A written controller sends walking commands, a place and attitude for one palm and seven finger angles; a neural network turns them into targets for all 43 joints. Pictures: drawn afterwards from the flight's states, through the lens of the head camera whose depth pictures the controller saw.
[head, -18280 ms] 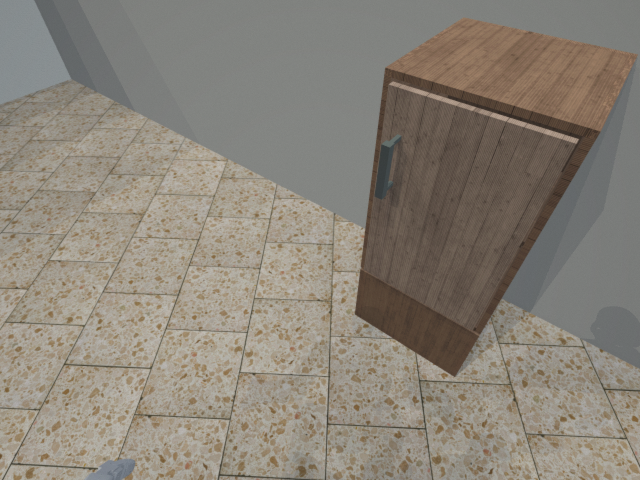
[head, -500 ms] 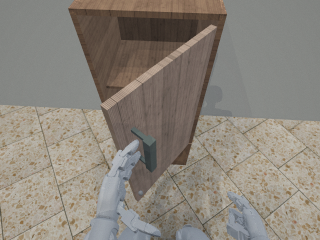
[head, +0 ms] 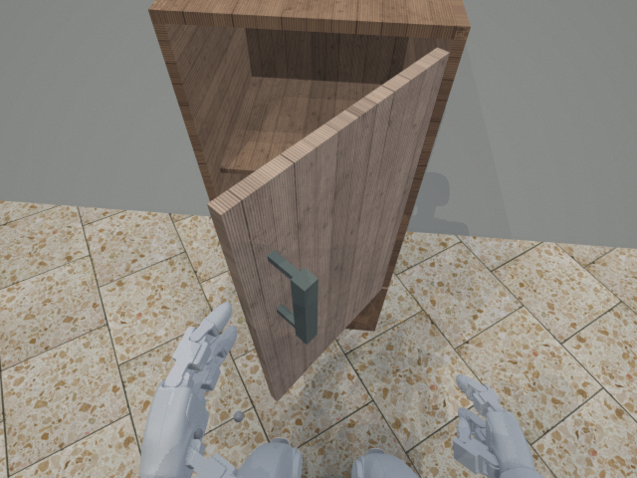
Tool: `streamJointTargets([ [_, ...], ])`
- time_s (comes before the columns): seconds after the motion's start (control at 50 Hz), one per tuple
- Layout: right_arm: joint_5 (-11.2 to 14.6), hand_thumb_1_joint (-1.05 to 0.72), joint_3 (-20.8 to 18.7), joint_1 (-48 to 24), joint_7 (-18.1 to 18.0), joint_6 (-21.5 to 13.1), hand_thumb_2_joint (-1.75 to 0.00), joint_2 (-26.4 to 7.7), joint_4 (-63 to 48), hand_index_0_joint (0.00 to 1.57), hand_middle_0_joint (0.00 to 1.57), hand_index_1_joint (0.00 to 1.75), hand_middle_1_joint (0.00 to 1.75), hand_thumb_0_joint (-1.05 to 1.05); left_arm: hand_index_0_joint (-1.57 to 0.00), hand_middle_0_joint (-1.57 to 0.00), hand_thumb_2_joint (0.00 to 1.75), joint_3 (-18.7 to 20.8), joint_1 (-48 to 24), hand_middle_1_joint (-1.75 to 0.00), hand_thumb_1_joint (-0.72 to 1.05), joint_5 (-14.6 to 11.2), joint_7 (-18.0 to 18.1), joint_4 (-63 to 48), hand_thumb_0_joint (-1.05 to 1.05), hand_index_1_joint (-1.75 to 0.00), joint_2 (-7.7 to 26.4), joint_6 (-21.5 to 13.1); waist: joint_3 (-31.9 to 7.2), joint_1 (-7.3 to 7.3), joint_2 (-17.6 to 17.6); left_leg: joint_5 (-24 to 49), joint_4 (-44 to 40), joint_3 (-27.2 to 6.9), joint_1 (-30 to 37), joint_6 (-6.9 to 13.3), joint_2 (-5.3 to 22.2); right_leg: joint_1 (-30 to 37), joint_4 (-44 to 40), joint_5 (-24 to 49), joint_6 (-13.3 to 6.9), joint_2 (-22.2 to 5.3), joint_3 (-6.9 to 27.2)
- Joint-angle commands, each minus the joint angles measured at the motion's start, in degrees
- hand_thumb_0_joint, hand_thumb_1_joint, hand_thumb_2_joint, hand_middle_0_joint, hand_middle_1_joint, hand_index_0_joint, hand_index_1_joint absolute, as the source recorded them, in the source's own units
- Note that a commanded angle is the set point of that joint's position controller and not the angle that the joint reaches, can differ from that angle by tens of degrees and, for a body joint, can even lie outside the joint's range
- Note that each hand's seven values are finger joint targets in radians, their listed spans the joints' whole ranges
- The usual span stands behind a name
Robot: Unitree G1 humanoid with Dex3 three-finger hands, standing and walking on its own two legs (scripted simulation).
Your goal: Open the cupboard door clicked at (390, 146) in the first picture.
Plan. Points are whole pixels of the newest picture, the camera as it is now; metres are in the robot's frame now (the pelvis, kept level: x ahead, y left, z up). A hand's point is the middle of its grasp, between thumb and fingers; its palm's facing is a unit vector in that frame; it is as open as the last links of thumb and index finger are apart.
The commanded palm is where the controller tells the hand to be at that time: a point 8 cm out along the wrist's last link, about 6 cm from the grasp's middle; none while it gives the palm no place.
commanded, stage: slide the hand sideways off the handle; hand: left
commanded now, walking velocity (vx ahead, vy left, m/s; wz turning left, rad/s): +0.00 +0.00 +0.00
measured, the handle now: (293, 299) +0.32 +0.05 +0.06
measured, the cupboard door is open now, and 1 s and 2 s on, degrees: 53 53 53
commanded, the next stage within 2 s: draw the hand back to the body in 0.06 s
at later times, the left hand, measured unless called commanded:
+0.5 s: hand (185, 416) +0.17 +0.13 +0.12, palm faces -0.02 -1.00 -0.05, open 16.3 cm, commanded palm +0.14 +0.20 +0.12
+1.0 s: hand (47, 360) +0.19 +0.22 +0.18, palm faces +0.25 -0.90 -0.36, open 13.4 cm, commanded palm +0.15 +0.27 +0.21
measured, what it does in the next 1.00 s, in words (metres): rises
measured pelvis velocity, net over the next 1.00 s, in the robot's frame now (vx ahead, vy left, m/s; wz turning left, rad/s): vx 0.02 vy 0.01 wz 0.01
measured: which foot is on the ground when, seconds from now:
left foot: down 0.00-1.00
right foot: down 0.00-1.00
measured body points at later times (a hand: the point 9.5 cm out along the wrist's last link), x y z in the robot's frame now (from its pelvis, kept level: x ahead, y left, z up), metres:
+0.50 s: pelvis +0.00 -0.01 +0.03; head +0.02 -0.02 +0.48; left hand +0.17 +0.18 +0.12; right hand +0.18 -0.23 -0.04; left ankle +0.02 +0.08 -0.64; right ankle +0.01 -0.07 -0.64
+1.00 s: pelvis +0.02 +0.01 +0.08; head +0.01 +0.00 +0.53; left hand +0.18 +0.27 +0.20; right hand +0.20 -0.20 +0.01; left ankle +0.02 +0.08 -0.64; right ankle +0.01 -0.07 -0.64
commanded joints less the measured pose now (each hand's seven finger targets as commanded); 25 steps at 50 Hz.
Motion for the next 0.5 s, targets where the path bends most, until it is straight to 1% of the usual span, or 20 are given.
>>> streamJointTargets([
  [0.0, 0.21, -0.9, -3.09, -3.25, -0.82, -3.85, -0.9, -6.33, -9.46, 0.2, 0.2, 0.3, 0.3, 0.0, -0.15, -0.15, 0.3, 1.14, 3.07, -0.3, -0.5, -1.87, -3.42, -13.36, 0.0, -0.3, 2.21, -5.03, -9.38, -0.89, -2.29, 13.92, -9.21, -6.07, 6.62, -2.51, 1.02, 7.63, -10.23, 16.37, 3.19, -1.68, 6.46],
  [0.04, 0.16, -0.9, -3.06, -3.03, -1.09, -4.47, -0.9, -6.49, -9.16, 0.2, 0.2, 0.3, 0.3, 0.0, -0.15, -0.15, 0.3, 0.62, 1.44, -0.3, -0.5, -2.65, -5.18, -14.41, 0.0, -0.3, 2.28, -5.63, -9.32, -1.71, -1.92, 12.88, -8.08, -5.95, 5.73, -2.32, 0.95, 6.94, -10.44, 15.89, 3.52, -2.01, 7.14],
  [0.06, 0.23, -0.9, -3.07, -3.06, -1.24, -4.69, -0.9, -6.66, -9.05, 0.2, 0.2, 0.3, 0.3, 0.0, -0.15, -0.15, 0.3, 0.96, 1.22, -0.3, -0.5, -2.98, -5.79, -14.42, 0.0, -0.3, 2.69, -5.85, -8.73, -1.79, -1.29, 12.36, -7.89, -6.04, 5.39, -2.37, 0.97, 6.29, -10.54, 15.07, 3.47, -1.99, 7.26],
  [0.1, 0.22, -0.9, -3.13, -3.27, -1.52, -4.96, -0.9, -6.58, -8.86, 0.2, 0.2, 0.3, 0.3, 0.0, -0.15, -0.15, 0.3, 2.27, 1.61, -0.3, -0.5, -3.79, -6.52, -13.42, 0.0, -0.3, 3.34, -5.66, -8.68, -1.57, -2.62, 11.49, -7.11, -6.04, 3.6, -2.25, 0.98, 6.93, -10.81, 13.76, 3.45, -2.05, 8.03],
  [0.14, 0.26, -0.9, -3.19, -3.35, -1.73, -5.11, -0.9, -6.72, -9.08, 0.2, 0.2, 0.3, 0.3, 0.0, -0.15, -0.15, 0.3, 2.95, 0.99, -0.3, -0.5, -3.87, -6.65, -13.21, 0.0, -0.3, 3.8, -5.35, -8.33, -1.67, -1.88, 10.52, -6.6, -5.69, 3.24, -2.22, 1.07, 5.87, -11.08, 12.35, 3.59, -2.24, 8.46],
  [0.16, 0.28, -0.9, -3.18, -3.17, -1.82, -5.12, -0.9, -6.77, -9.39, 0.2, 0.2, 0.3, 0.3, 0.0, -0.15, -0.15, 0.3, 4.48, -0.81, -0.3, -0.5, -4.21, -6.44, -16.29, 0.0, -0.3, 5.66, -5.29, -10.23, -1.17, -0.83, 10.62, -6.9, -5.68, 3.91, -2.22, 1.06, 6.99, -11.26, 11.76, 3.55, -2.28, 8.81],
  [0.2, 0.53, -0.9, -3.23, -2.99, -2.15, -4.56, -0.9, -6.6, -10.09, 0.2, 0.2, 0.3, 0.3, 0.0, -0.15, -0.15, 0.3, 8.84, 0.82, -0.3, -0.5, -4.86, -5.56, -20.2, 0.0, -0.3, 9.55, -4.05, -13.66, 1.06, 1.46, 12.75, -8.53, -5.33, 6.24, -2.26, 0.79, 11.33, -11.97, 13.27, 3.24, -2.06, 9.32],
  [0.22, 0.82, -0.9, -3.27, -2.78, -2.29, -4.18, -0.9, -6.07, -10.33, 0.2, 0.2, 0.3, 0.3, 0.0, -0.15, -0.15, 0.3, 10.26, 2.89, -0.3, -0.5, -5.2, -5.22, -21.0, 0.0, -0.3, 10.04, -3.11, -14.8, 1.7, 1.18, 14.1, -9.42, -4.98, 7.65, -2.27, 0.8, 13.62, -12.75, 15.37, 3.42, -2.17, 9.46],
  [0.24, 1.21, -0.9, -3.22, -2.53, -2.42, -3.79, -0.9, -5.96, -10.49, 0.2, 0.2, 0.3, 0.3, 0.0, -0.15, -0.15, 0.3, 10.6, 3.67, -0.3, -0.5, -5.48, -5.02, -21.32, 0.0, -0.3, 9.84, -2.11, -14.31, 1.43, 0.59, 14.91, -10.33, -4.9, 8.73, -2.23, 0.72, 14.91, -13.66, 17.22, 3.77, -2.16, 9.43],
  [0.26, 1.51, -0.9, -3.23, -2.45, -2.56, -3.55, -0.9, -5.79, -10.76, 0.2, 0.2, 0.3, 0.3, 0.0, -0.15, -0.15, 0.3, 10.99, 4.33, -0.3, -0.5, -6.11, -4.98, -22.42, 0.0, -0.3, 9.4, -1.18, -14.5, 1.47, 0.96, 15.29, -11.15, -4.75, 9.74, -2.21, 0.63, 16.14, -14.5, 18.54, 4.16, -2.21, 9.36],
  [0.28, 1.84, -0.9, -3.11, -2.44, -2.7, -3.34, -0.9, -5.8, -10.72, 0.2, 0.2, 0.3, 0.3, 0.0, -0.15, -0.15, 0.3, 11.05, 4.98, -0.3, -0.5, -6.62, -5.13, -22.27, 0.0, -0.3, 9.09, -0.06, -12.96, 1.03, 0.33, 15.27, -12.07, -4.82, 10.46, -2.2, 0.65, 16.69, -15.53, 19.18, 4.42, -2.14, 9.07],
  [0.3, 2.1, -0.9, -2.96, -2.69, -2.92, -3.18, -0.9, -5.93, -11.01, 0.2, 0.2, 0.3, 0.3, 0.0, -0.15, -0.15, 0.3, 11.22, 5.68, -0.3, -0.5, -7.51, -5.68, -21.76, 0.0, -0.3, 8.47, 1.15, -12.74, 0.76, -0.57, 15.2, -12.44, -4.92, 10.43, -2.03, 0.58, 17.97, -16.74, 20.12, 5.03, -2.42, 9.58],
  [0.32, 2.32, -0.9, -2.83, -2.53, -3.12, -3.06, -0.9, -6.01, -10.63, 0.2, 0.2, 0.3, 0.3, 0.0, -0.15, -0.15, 0.3, 11.03, 5.67, -0.3, -0.5, -7.86, -6.27, -20.64, 0.0, -0.3, 8.14, 1.99, -9.9, -0.07, -1.71, 14.5, -13.09, -5.01, 10.5, -2.08, 0.74, 17.48, -17.84, 19.93, 5.36, -2.53, 9.26],
  [0.34, 2.43, -0.9, -2.71, -2.57, -3.35, -3.08, -0.9, -6.29, -10.73, 0.2, 0.2, 0.3, 0.3, 0.0, -0.15, -0.15, 0.3, 10.49, 6.28, -0.3, -0.5, -8.43, -7.08, -20.29, 0.0, -0.3, 7.4, 2.77, -8.43, -0.43, -2.49, 13.83, -13.57, -5.06, 10.57, -1.97, 0.83, 17.49, -18.83, 19.28, 5.66, -2.68, 9.25],
  [0.36, 2.53, -0.9, -2.56, -2.61, -3.62, -3.15, -0.9, -6.56, -10.65, 0.2, 0.2, 0.3, 0.3, 0.0, -0.15, -0.15, 0.3, 10.05, 5.89, -0.3, -0.5, -8.96, -8.02, -19.0, 0.0, -0.3, 7.2, 3.59, -5.56, -1.46, -4.4, 12.1, -13.92, -5.25, 9.95, -1.9, 0.91, 16.89, -20.47, 17.46, 6.16, -3.02, 9.67],
  [0.38, 2.52, -0.9, -2.5, -2.58, -3.97, -3.21, -0.9, -6.94, -10.43, 0.2, 0.2, 0.3, 0.3, 0.0, -0.15, -0.15, 0.3, 11.09, 5.71, -0.3, -0.5, -9.5, -8.96, -17.94, 0.0, -0.3, 8.16, 4.24, -3.95, -1.78, -6.34, 10.91, -13.95, -5.33, 9.18, -1.82, 1.07, 17.02, -21.8, 15.76, 6.53, -3.45, 10.4],
  [0.4, 2.57, -0.9, -2.39, -3.0, -4.23, -3.25, -0.9, -7.25, -10.28, 0.2, 0.2, 0.3, 0.3, 0.0, -0.15, -0.15, 0.3, 11.19, 5.6, -0.3, -0.5, -9.83, -10.01, -16.25, 0.0, -0.3, 8.23, 4.67, -1.64, -2.16, -6.74, 10.52, -13.99, -5.45, 8.71, -1.75, 1.18, 16.97, -23.06, 14.84, 6.82, -3.89, 11.24],
  [0.42, 2.48, -0.9, -2.34, -2.78, -4.41, -3.39, -0.9, -7.5, -10.36, 0.2, 0.2, 0.3, 0.3, 0.0, -0.15, -0.15, 0.3, 12.16, 4.98, -0.3, -0.5, -10.04, -10.94, -16.51, 0.0, -0.3, 9.39, 4.89, -1.0, -2.24, -6.75, 9.75, -14.18, -5.22, 8.66, -1.69, 1.31, 16.88, -23.77, 13.38, 6.86, -4.22, 11.52],
  [0.44, 2.42, -0.9, -2.36, -2.52, -4.63, -3.52, -0.9, -7.81, -10.31, 0.2, 0.2, 0.3, 0.3, 0.0, -0.15, -0.15, 0.3, 13.66, 4.07, -0.3, -0.5, -10.12, -11.61, -16.61, 0.0, -0.3, 11.1, 5.1, -0.48, -2.19, -6.04, 9.4, -14.37, -5.03, 9.06, -1.67, 1.39, 16.68, -24.38, 12.02, 6.7, -4.37, 11.85],
  [0.48, 2.33, -0.9, -2.19, -2.58, -4.87, -4.06, -0.9, -7.9, -10.47, 0.2, 0.2, 0.3, 0.3, 0.0, -0.15, -0.15, 0.3, 15.94, 2.2, -0.3, -0.5, -10.89, -12.48, -18.14, 0.0, -0.3, 13.08, 4.89, -0.04, -1.57, -3.82, 9.1, -15.63, -4.92, 10.53, -1.76, 1.46, 16.92, -25.34, 9.12, 5.98, -4.32, 11.66],
])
